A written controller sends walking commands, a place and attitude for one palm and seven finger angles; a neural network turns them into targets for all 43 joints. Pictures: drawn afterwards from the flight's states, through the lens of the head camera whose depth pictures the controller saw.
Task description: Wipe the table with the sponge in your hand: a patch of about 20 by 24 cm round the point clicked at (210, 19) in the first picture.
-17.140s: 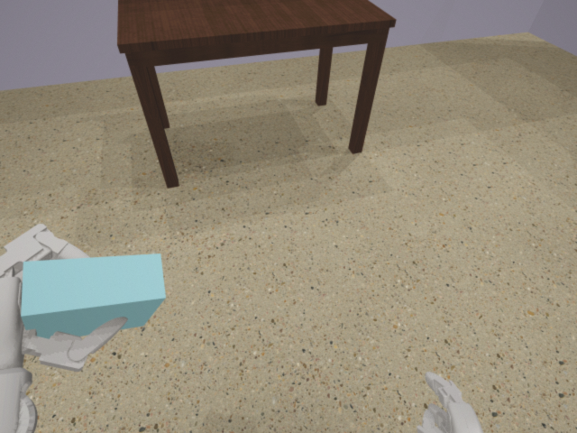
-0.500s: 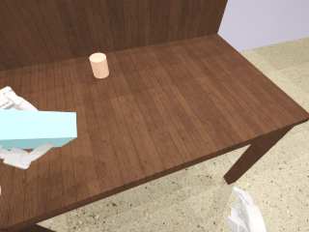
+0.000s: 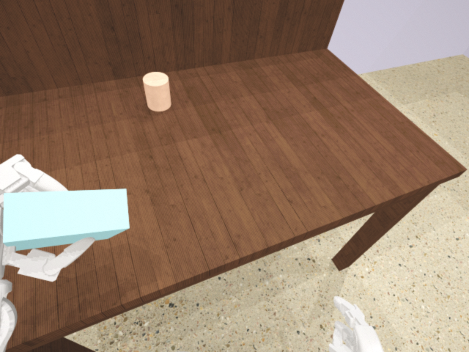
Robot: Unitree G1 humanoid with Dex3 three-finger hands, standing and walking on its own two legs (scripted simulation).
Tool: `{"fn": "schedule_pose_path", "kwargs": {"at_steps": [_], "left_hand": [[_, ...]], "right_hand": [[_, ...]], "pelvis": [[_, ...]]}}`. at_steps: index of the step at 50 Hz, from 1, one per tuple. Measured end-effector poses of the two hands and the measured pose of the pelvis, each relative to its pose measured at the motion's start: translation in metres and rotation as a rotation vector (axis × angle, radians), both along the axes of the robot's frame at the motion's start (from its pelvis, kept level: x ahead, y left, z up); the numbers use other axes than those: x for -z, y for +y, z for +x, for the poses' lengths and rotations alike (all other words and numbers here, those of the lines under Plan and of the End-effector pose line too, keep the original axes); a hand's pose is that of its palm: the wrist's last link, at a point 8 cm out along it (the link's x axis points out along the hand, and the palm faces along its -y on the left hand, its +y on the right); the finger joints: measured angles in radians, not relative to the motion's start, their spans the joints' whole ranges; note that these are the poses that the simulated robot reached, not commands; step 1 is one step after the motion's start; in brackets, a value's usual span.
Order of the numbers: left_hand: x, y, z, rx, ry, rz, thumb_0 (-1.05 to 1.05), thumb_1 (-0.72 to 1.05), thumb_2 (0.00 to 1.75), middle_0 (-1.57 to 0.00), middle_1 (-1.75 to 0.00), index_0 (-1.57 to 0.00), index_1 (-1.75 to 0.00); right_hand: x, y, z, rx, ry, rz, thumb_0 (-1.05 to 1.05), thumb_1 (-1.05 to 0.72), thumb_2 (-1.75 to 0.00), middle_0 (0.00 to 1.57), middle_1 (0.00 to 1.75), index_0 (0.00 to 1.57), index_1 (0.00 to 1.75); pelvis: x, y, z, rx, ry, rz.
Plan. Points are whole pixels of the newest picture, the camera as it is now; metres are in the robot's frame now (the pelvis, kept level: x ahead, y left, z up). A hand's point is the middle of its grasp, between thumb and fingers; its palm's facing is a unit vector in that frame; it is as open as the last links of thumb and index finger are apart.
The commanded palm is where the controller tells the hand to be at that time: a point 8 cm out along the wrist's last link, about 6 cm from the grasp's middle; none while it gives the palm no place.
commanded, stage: come to a stop and stand still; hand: left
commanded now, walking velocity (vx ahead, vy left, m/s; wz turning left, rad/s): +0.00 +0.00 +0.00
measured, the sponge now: (83, 219) +0.24 +0.23 +0.14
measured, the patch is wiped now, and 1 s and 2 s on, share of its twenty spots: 0.00 0.00 0.00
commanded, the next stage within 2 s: look again from close up in 0.22 s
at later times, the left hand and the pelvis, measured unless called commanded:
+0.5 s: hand (76, 210) +0.24 +0.24 +0.15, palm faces +0.36 -0.85 -0.39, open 9.2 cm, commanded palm +0.18 +0.27 +0.18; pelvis +0.02 -0.01 +0.00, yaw +0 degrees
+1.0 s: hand (104, 206) +0.25 +0.21 +0.16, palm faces +0.33 -0.87 -0.38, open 9.2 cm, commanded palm +0.19 +0.24 +0.18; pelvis +0.03 -0.04 +0.00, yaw +0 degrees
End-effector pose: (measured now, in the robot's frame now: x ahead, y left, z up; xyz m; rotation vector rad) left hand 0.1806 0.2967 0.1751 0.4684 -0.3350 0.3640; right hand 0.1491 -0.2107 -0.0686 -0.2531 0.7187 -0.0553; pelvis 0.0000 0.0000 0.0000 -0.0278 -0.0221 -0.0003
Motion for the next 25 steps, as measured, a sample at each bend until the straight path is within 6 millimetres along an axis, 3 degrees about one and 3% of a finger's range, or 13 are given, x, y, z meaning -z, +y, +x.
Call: {"fn": "schedule_pose_path", "kwargs": {"at_steps": [10, 18, 25], "left_hand": [[0.006, -0.006, 0.014, 0.049, 0.052, 0.000, -0.01, -0.42, 1.04, -0.82, -1.36, -0.83, -1.36], [-0.001, -0.012, 0.017, 0.040, 0.048, 0.009, -0.01, -0.42, 1.04, -0.82, -1.36, -0.82, -1.36], [0.005, -0.020, 0.023, 0.027, 0.088, -0.020, -0.01, -0.42, 1.04, -0.82, -1.36, -0.82, -1.37]], "right_hand": [[-0.012, 0.008, 0.030, -0.010, -0.070, 0.009, 0.01, -0.90, -0.90, 0.20, 0.30, 0.20, 0.30], [-0.012, -0.005, 0.040, -0.005, -0.064, -0.004, 0.01, -0.90, -0.90, 0.20, 0.30, 0.20, 0.30], [-0.009, -0.020, 0.040, 0.022, -0.041, -0.013, 0.01, -0.90, -0.90, 0.20, 0.30, 0.20, 0.30]], "pelvis": [[-0.001, 0.002, 0.008, -0.001, 0.005, 0.000], [-0.003, -0.004, 0.016, -0.005, 0.012, 0.002], [-0.003, -0.011, 0.021, -0.003, 0.017, 0.002]]}}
